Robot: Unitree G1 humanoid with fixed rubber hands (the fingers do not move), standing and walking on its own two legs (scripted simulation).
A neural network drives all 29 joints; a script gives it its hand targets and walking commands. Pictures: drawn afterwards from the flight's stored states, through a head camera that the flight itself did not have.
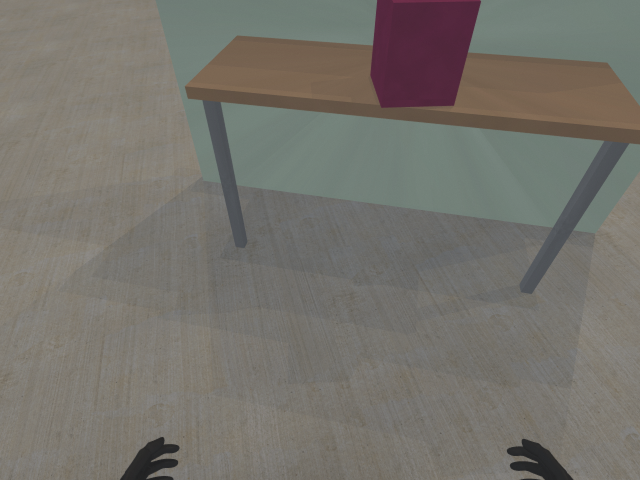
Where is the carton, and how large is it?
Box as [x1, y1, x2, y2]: [370, 0, 480, 107]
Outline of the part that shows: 377,0 370,75 381,107 453,105 480,1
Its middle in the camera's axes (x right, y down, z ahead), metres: +0.27 -0.54 +1.04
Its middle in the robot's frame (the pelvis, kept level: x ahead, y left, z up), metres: +1.16 -0.26 +0.09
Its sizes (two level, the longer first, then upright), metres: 0.210 0.200 0.250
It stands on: a table, 0.71 m high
